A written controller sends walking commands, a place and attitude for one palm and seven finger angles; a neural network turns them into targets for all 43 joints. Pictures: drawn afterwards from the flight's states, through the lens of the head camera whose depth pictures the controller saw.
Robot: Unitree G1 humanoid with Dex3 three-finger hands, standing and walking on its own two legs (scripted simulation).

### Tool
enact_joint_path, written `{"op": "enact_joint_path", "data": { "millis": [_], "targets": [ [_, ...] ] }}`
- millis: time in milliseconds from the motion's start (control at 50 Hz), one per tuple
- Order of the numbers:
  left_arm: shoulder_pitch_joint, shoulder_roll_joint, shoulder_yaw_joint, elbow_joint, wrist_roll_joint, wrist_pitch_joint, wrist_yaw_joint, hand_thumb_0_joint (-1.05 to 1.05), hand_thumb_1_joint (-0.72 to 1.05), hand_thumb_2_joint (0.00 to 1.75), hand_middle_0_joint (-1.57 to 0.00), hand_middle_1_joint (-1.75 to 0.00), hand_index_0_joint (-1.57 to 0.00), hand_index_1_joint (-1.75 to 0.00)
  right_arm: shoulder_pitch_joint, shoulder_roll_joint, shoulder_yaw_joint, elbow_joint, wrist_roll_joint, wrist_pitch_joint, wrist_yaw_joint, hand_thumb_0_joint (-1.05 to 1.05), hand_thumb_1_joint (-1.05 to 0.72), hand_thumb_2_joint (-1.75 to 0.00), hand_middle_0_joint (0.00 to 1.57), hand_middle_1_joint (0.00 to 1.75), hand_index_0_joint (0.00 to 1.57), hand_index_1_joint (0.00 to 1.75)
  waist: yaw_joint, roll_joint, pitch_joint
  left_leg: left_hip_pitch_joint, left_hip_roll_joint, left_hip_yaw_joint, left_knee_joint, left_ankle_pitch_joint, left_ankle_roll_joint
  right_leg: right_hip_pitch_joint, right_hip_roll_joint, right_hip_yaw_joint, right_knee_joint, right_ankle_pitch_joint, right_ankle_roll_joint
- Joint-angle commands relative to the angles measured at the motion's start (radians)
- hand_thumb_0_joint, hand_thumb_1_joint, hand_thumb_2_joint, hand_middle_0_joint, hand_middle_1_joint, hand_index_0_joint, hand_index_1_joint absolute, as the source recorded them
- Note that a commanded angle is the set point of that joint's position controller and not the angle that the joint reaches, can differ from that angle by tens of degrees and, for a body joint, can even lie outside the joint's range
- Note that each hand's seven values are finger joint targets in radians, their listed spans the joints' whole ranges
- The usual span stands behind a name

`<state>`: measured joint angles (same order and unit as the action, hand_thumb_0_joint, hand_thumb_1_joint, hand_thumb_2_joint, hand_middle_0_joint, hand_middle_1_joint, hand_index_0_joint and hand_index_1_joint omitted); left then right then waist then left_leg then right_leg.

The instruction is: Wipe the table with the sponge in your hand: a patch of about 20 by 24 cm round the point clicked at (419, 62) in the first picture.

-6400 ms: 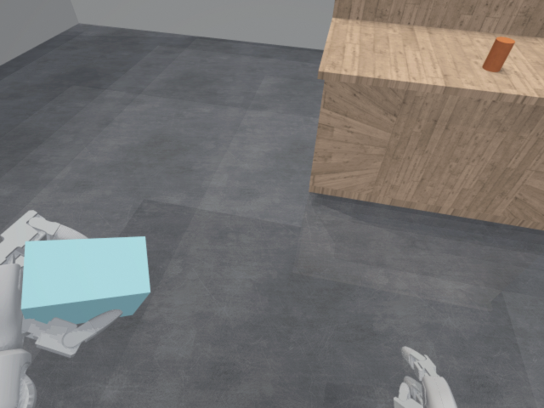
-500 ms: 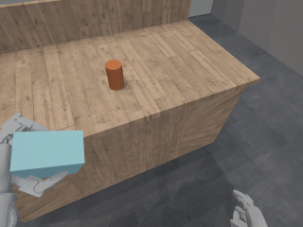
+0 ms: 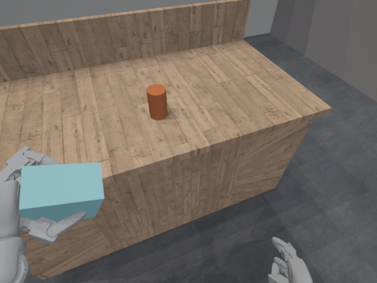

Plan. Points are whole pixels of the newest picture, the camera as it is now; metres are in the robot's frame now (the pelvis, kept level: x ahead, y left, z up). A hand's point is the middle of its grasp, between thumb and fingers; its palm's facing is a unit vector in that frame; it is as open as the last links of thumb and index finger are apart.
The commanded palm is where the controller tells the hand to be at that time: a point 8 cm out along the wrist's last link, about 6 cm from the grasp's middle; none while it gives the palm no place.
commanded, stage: come to a stop and stand still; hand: left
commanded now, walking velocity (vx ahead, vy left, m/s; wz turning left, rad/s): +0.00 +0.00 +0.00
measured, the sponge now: (74, 194) +0.23 +0.22 +0.13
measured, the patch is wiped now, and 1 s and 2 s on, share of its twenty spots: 0.00 0.00 0.00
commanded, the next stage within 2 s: look again from close up in 0.74 s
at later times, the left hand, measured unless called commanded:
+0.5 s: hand (46, 172) +0.25 +0.27 +0.15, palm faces +0.39 -0.85 -0.36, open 10.6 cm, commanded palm +0.19 +0.31 +0.18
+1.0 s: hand (38, 169) +0.25 +0.28 +0.16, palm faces +0.40 -0.85 -0.35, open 10.6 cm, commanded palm +0.20 +0.32 +0.18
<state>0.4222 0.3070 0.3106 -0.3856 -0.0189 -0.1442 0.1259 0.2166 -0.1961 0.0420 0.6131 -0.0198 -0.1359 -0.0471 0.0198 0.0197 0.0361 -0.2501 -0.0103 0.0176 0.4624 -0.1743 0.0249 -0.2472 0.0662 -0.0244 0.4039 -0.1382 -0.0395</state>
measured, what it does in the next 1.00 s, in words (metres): shifts its weight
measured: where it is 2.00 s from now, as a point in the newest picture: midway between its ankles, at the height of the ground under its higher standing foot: outside the picture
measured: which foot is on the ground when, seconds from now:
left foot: down 0.00-1.00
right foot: down 0.00-1.00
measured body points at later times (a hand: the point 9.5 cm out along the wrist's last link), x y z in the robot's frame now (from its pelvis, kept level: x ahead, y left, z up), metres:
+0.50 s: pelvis +0.04 +0.02 +0.00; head +0.06 +0.04 +0.45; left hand +0.22 +0.31 +0.17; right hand +0.23 -0.20 -0.07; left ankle +0.05 +0.10 -0.74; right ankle +0.07 -0.08 -0.74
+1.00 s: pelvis +0.04 +0.04 +0.00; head +0.07 +0.04 +0.45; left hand +0.23 +0.32 +0.18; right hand +0.24 -0.18 -0.07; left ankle +0.05 +0.10 -0.74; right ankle +0.07 -0.08 -0.74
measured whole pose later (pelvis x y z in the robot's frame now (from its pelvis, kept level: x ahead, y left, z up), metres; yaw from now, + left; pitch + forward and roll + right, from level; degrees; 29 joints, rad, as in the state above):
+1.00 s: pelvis +0.04 +0.04 +0.00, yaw +1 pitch -1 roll -1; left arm 0.43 0.34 0.31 -0.49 -0.06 -0.13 0.13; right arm 0.16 -0.21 0.04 0.58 -0.02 -0.09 -0.05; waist 0.04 0.00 0.07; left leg -0.18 -0.07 0.03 0.40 -0.20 0.07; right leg -0.19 0.01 -0.01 0.38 -0.16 0.00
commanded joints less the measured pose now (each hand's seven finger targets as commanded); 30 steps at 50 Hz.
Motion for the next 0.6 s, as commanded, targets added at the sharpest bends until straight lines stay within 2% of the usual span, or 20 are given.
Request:
{"op": "enact_joint_path", "data": {
  "millis": [0,20,80,120,200,260,380,400,440,500,580],
  "targets": [
    [-0.158,0.217,0.133,-0.341,-0.006,-0.088,0.026,0.00,0.10,1.30,-1.20,-1.60,-1.20,-1.60,-0.119,-0.131,-0.044,-0.176,-0.005,-0.061,-0.015,0.00,-0.90,-0.90,0.20,0.30,0.20,0.30,-0.001,0.102,-0.092,-0.037,0.087,-0.124,-0.222,-0.302,0.006,0.076,-0.063,0.076,-0.064,-0.170,0.036],
    [-0.140,0.216,0.136,-0.338,-0.005,-0.087,0.028,0.00,0.10,1.30,-1.20,-1.60,-1.20,-1.60,-0.119,-0.128,-0.043,-0.178,-0.005,-0.063,-0.014,0.00,-0.90,-0.90,0.20,0.30,0.20,0.30,0.003,0.072,-0.101,-0.038,0.084,-0.119,-0.215,-0.272,0.007,0.098,-0.066,0.075,-0.065,-0.143,0.034],
    [-0.114,0.211,0.139,-0.333,-0.010,-0.084,0.028,0.00,0.10,1.30,-1.20,-1.60,-1.20,-1.60,-0.119,-0.133,-0.044,-0.178,-0.010,-0.069,-0.006,0.00,-0.90,-0.90,0.20,0.30,0.20,0.30,0.004,0.047,-0.114,-0.015,0.060,-0.091,-0.170,-0.151,-0.003,0.107,-0.080,0.093,-0.090,-0.101,0.024],
    [-0.086,0.193,0.129,-0.299,-0.017,-0.084,0.028,0.00,0.10,1.30,-1.20,-1.60,-1.20,-1.60,-0.112,-0.137,-0.050,-0.169,-0.005,-0.065,-0.002,0.00,-0.90,-0.90,0.20,0.30,0.20,0.30,0.003,0.011,-0.112,-0.008,0.052,-0.084,-0.134,-0.111,-0.007,0.108,-0.094,0.110,-0.116,-0.094,0.021],
    [-0.049,0.166,0.113,-0.246,-0.027,-0.079,0.021,0.00,0.10,1.30,-1.20,-1.60,-1.20,-1.60,-0.109,-0.139,-0.055,-0.162,0.000,-0.053,0.004,0.00,-0.90,-0.90,0.20,0.30,0.20,0.30,-0.002,-0.008,-0.116,0.013,0.050,-0.080,-0.111,-0.064,-0.011,0.095,-0.107,0.117,-0.131,-0.078,0.018],
    [-0.063,0.180,0.115,-0.262,-0.029,-0.081,0.020,0.00,0.10,1.30,-1.20,-1.60,-1.20,-1.60,-0.118,-0.143,-0.058,-0.165,0.003,-0.044,0.000,0.00,-0.90,-0.90,0.20,0.30,0.20,0.30,-0.003,0.014,-0.116,0.022,0.051,-0.078,-0.123,-0.051,-0.010,0.095,-0.101,0.104,-0.124,-0.045,0.024],
    [-0.082,0.221,0.138,-0.351,-0.036,-0.086,0.025,0.00,0.10,1.30,-1.20,-1.60,-1.20,-1.60,-0.144,-0.144,-0.051,-0.183,-0.001,-0.040,-0.009,0.00,-0.90,-0.90,0.20,0.30,0.20,0.30,0.006,0.065,-0.166,0.068,0.057,-0.092,-0.133,0.130,-0.015,0.153,-0.092,0.069,-0.051,0.135,0.026],
    [-0.078,0.206,0.124,-0.357,-0.039,-0.086,0.024,0.00,0.10,1.30,-1.20,-1.60,-1.20,-1.60,-0.143,-0.142,-0.050,-0.187,0.001,-0.040,-0.010,0.00,-0.90,-0.90,0.20,0.30,0.20,0.30,0.007,0.071,-0.164,0.072,0.063,-0.095,-0.132,0.156,-0.018,0.159,-0.092,0.061,-0.041,0.146,0.028],
    [-0.051,0.219,0.142,-0.361,-0.041,-0.087,0.027,0.00,0.10,1.30,-1.20,-1.60,-1.20,-1.60,-0.144,-0.142,-0.052,-0.190,0.000,-0.036,-0.011,0.00,-0.90,-0.90,0.20,0.30,0.20,0.30,0.012,0.064,-0.184,0.082,0.064,-0.091,-0.117,0.206,-0.020,0.177,-0.095,0.059,-0.036,0.185,0.027],
    [-0.020,0.201,0.133,-0.342,-0.048,-0.083,0.025,0.00,0.10,1.30,-1.20,-1.60,-1.20,-1.60,-0.142,-0.139,-0.051,-0.193,0.004,-0.030,-0.009,0.00,-0.90,-0.90,0.20,0.30,0.20,0.30,0.010,0.048,-0.179,0.089,0.066,-0.095,-0.113,0.240,-0.031,0.175,-0.099,0.058,-0.030,0.196,0.024],
    [-0.018,0.200,0.137,-0.314,-0.053,-0.080,0.022,0.00,0.10,1.30,-1.20,-1.60,-1.20,-1.60,-0.142,-0.144,-0.053,-0.187,0.002,-0.019,-0.010,0.00,-0.90,-0.90,0.20,0.30,0.20,0.30,0.008,0.054,-0.159,0.088,0.070,-0.100,-0.135,0.186,-0.038,0.146,-0.092,0.062,-0.040,0.146,0.026]
  ]
}}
